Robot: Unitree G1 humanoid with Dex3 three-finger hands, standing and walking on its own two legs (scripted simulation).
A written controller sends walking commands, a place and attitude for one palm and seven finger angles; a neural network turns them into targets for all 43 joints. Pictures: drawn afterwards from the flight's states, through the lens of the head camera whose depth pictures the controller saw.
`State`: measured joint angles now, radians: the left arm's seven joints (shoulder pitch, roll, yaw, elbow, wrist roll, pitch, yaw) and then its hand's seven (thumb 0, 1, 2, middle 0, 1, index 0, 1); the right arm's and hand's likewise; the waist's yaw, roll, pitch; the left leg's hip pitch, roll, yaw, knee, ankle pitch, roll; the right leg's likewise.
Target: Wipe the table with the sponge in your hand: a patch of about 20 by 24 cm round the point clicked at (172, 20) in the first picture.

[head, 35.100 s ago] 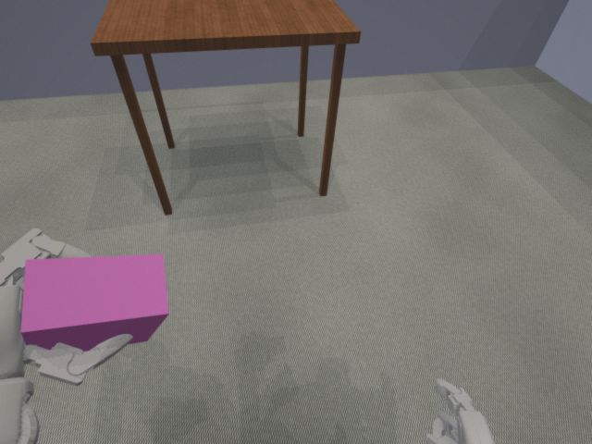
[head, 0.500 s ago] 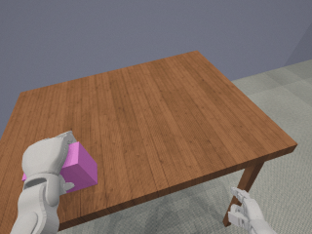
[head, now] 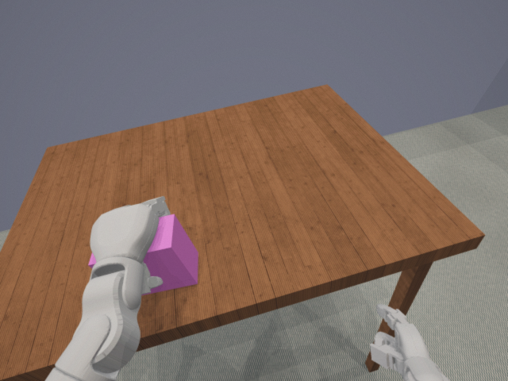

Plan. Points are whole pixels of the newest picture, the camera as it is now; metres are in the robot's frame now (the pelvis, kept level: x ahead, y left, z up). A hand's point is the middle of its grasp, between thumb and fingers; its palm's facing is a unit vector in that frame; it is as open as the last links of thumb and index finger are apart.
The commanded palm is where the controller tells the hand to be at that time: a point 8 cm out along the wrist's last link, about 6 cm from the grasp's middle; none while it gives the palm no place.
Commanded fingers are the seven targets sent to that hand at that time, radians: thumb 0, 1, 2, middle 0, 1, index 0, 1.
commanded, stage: slide across to the third lane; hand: left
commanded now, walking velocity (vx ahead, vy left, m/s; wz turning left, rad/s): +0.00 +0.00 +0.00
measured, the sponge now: (154, 263) +0.26 +0.22 +0.07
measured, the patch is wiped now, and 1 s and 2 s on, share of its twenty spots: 0.90 0.95 1.00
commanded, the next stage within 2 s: wipe forward along the third lane in 0.12 s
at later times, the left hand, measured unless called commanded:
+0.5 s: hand (162, 232) +0.30 +0.21 +0.11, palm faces +0.05 -0.07 -1.00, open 10.2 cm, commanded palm +0.27 +0.20 +0.15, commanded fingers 0.00 0.10 1.30 -1.20 -1.60 -1.20 -1.60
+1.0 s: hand (162, 213) +0.34 +0.22 +0.10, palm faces +0.00 -0.05 -1.00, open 10.2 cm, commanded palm +0.31 +0.23 +0.13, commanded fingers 0.00 0.10 1.30 -1.20 -1.60 -1.20 -1.60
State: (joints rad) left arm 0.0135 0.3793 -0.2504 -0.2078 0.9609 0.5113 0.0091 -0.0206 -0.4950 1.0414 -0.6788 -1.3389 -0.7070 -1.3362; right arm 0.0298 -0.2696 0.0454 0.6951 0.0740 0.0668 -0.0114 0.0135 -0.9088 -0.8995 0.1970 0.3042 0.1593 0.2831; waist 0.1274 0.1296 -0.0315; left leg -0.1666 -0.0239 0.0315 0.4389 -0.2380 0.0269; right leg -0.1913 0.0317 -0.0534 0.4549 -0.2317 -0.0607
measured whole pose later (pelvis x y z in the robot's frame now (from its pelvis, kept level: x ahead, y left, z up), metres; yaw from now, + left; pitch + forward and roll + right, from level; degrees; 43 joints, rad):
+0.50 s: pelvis -0.01 -0.02 +0.00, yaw +0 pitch -2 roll +1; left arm -0.21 0.37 -0.28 0.05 0.96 0.60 -0.01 -0.03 -0.51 1.05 -0.69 -1.33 -0.72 -1.32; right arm 0.00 -0.26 0.08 0.70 0.09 0.09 -0.03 0.01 -0.91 -0.90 0.20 0.30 0.20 0.30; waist 0.10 0.12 -0.04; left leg -0.19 0.00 0.02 0.45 -0.23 0.00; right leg -0.21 0.05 -0.06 0.46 -0.23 -0.08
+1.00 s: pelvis -0.01 -0.02 +0.00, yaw +0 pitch +1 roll +1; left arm -0.38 0.40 -0.20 0.34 0.95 0.50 -0.01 -0.02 -0.51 1.05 -0.69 -1.33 -0.73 -1.32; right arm 0.07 -0.30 0.05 0.68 0.10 0.10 -0.07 0.01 -0.91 -0.90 0.20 0.30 0.20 0.30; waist 0.05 0.10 -0.07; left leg -0.25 0.01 0.02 0.47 -0.23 0.00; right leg -0.27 0.06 -0.06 0.46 -0.21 -0.09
